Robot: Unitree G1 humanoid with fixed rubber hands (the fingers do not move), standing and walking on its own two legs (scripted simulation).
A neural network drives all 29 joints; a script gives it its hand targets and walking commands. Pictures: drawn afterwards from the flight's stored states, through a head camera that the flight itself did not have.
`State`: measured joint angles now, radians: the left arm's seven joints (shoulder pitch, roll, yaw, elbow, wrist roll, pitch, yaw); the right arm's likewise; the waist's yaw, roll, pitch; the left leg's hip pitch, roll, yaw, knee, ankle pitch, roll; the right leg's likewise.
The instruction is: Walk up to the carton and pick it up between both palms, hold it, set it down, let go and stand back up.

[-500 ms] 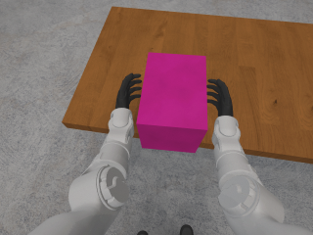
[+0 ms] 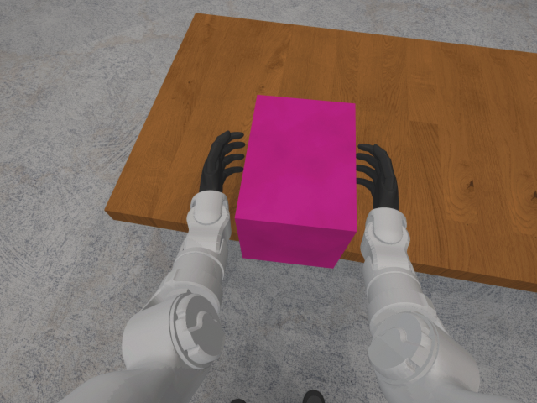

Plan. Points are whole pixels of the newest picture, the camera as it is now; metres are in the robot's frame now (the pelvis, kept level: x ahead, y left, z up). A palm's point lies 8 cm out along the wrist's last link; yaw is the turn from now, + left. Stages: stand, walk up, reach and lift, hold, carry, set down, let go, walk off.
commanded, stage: reach and lift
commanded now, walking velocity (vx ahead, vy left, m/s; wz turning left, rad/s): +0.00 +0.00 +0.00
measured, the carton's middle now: (296, 184) +0.47 -0.01 -0.04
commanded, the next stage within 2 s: none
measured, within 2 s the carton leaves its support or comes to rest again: leaves its support in 1.46 s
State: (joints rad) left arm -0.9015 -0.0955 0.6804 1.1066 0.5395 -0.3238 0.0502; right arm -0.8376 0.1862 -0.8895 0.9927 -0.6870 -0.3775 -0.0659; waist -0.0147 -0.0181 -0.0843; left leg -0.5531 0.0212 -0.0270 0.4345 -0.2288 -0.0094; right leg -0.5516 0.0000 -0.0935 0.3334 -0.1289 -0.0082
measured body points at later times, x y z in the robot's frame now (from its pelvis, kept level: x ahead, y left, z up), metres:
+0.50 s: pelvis +0.00 +0.00 +0.00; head +0.13 +0.02 +0.43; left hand +0.45 +0.12 +0.01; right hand +0.43 -0.14 +0.01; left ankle -0.04 +0.12 -0.74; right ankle +0.00 -0.11 -0.74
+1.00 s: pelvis +0.00 +0.00 +0.00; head +0.13 +0.02 +0.43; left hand +0.45 +0.12 +0.01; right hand +0.43 -0.14 +0.01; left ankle -0.04 +0.12 -0.74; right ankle +0.00 -0.11 -0.74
